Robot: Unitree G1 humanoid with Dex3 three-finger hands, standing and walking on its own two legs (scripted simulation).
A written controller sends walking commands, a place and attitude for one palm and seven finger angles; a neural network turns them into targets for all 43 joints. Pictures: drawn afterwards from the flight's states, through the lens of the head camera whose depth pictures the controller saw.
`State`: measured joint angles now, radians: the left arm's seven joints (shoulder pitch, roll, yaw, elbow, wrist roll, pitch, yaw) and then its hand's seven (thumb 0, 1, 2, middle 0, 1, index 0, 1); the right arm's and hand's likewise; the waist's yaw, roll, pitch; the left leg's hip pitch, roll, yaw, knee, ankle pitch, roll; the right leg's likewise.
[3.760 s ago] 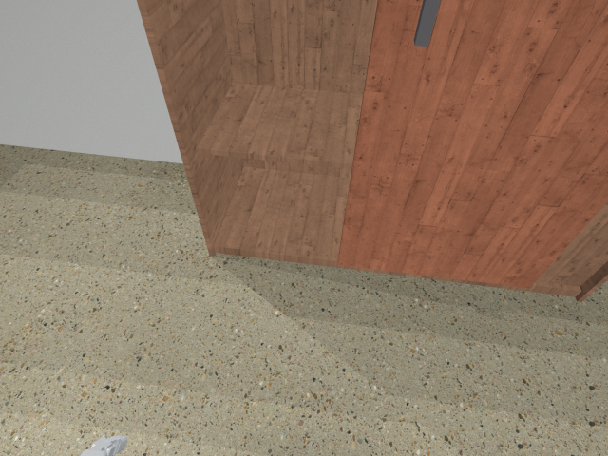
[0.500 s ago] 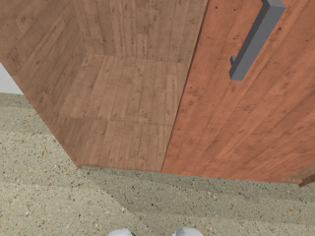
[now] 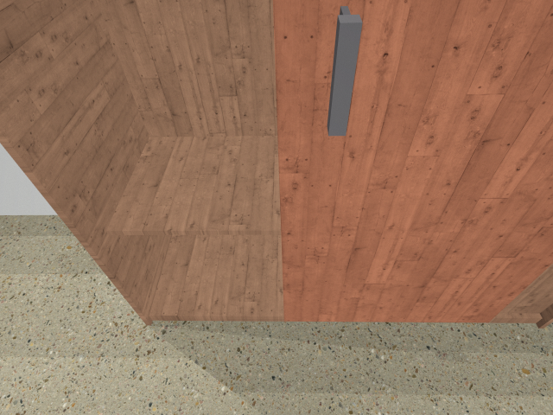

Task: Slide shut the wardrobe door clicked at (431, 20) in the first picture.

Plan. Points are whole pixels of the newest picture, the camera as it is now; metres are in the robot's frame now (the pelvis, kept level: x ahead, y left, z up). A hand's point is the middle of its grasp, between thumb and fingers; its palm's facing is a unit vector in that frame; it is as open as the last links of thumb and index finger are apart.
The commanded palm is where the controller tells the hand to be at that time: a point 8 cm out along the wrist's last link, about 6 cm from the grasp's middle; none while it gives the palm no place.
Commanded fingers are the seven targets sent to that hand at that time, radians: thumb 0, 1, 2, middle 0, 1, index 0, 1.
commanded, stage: come to a stop and stand still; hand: right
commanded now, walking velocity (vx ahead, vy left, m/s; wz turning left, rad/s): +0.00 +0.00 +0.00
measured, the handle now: (340, 73) +0.53 -0.08 +0.24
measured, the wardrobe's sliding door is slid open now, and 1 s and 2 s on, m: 0.51 0.51 0.51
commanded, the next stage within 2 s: look again from close up in 0.66 s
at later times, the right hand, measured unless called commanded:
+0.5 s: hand out of the picture -0.04 -0.14 -0.18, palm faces +0.02 +0.99 -0.16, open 7.3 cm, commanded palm none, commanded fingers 0.00 -0.90 -0.90 0.20 0.30 0.20 0.30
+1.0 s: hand out of the picture -0.02 -0.16 -0.18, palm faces +0.02 +0.98 -0.20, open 7.3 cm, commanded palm none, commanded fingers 0.00 -0.90 -0.90 0.20 0.30 0.20 0.30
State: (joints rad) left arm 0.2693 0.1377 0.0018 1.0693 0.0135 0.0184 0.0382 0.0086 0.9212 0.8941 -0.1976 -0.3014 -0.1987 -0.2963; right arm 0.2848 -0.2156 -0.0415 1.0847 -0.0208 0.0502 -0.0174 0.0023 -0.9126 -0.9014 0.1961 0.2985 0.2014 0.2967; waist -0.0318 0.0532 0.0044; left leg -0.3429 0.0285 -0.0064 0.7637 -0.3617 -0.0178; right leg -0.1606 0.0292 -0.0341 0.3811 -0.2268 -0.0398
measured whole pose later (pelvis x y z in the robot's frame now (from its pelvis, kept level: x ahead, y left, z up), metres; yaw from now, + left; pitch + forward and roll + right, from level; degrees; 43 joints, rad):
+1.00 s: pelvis -0.02 +0.01 -0.01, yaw +0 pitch -1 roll +0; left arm 0.32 0.16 -0.01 1.07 0.01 -0.02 0.02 0.02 0.92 0.89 -0.20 -0.30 -0.20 -0.30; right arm 0.32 -0.12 0.02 1.10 -0.01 -0.03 -0.04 0.00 -0.91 -0.90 0.20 0.30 0.20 0.30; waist 0.01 -0.04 0.01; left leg -0.20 -0.01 0.03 0.52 -0.31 0.02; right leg -0.25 0.01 -0.03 0.53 -0.28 -0.02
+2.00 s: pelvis +0.04 +0.03 -0.02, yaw +0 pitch +1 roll +0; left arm 0.30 0.15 0.00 1.13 0.01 -0.02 0.04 0.01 0.91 0.89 -0.20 -0.30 -0.20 -0.30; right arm 0.37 -0.13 -0.02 1.11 -0.03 -0.04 -0.03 0.00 -0.91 -0.90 0.20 0.30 0.20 0.30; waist -0.01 -0.01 0.02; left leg -0.15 -0.05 0.05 0.54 -0.41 0.06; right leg -0.30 -0.04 -0.05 0.73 -0.47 -0.01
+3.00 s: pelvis -0.01 -0.01 -0.01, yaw +1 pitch -1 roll +1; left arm 0.28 0.16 0.00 1.04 0.01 0.01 0.02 0.01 0.91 0.89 -0.20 -0.30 -0.20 -0.30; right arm 0.31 -0.18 0.01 1.03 -0.01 0.01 -0.03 0.00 -0.92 -0.90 0.20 0.30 0.20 0.30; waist 0.00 0.01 0.05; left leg -0.16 0.00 0.02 0.47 -0.30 -0.01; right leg -0.28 0.03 -0.06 0.49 -0.19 -0.06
